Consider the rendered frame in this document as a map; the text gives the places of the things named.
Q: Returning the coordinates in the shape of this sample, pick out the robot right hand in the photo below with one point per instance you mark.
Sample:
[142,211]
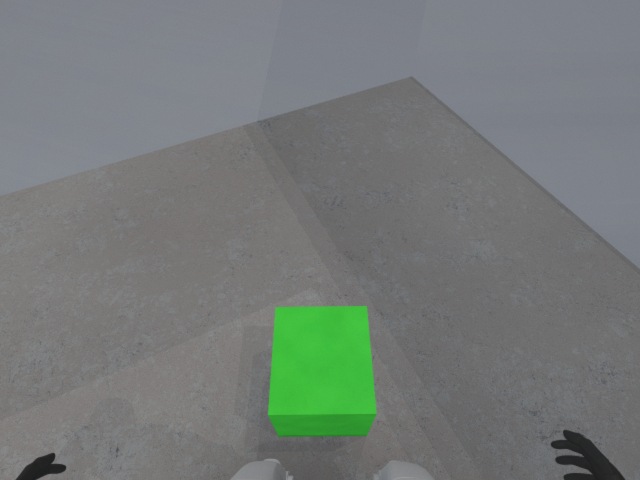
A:
[593,459]

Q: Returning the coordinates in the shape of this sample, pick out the carton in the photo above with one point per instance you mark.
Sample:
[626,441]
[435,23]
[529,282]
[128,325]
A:
[321,373]

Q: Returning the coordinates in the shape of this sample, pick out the robot left hand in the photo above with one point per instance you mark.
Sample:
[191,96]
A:
[41,467]

